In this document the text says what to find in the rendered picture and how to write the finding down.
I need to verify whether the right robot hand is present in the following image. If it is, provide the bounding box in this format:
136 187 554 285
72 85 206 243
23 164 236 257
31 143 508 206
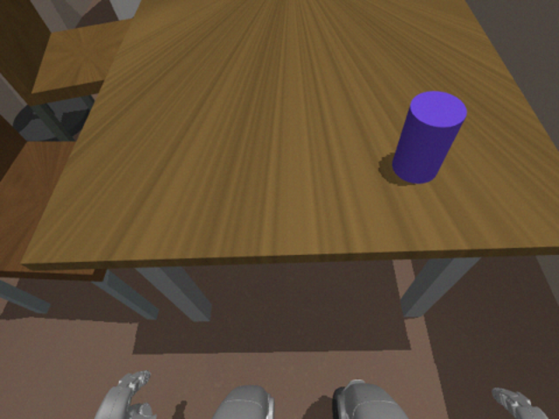
492 388 548 419

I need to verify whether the coat stand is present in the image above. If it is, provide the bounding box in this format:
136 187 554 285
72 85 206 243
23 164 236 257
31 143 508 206
13 97 90 141

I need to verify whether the left robot hand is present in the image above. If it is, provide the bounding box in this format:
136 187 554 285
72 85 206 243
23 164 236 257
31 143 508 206
94 370 157 419

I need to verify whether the chair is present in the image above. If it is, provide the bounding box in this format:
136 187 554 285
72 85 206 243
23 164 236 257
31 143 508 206
0 0 133 141
0 114 159 319

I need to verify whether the table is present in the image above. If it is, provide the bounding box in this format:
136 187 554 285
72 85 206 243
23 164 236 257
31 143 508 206
20 0 559 321

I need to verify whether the can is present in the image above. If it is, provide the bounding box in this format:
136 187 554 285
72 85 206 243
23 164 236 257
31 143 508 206
392 91 467 184

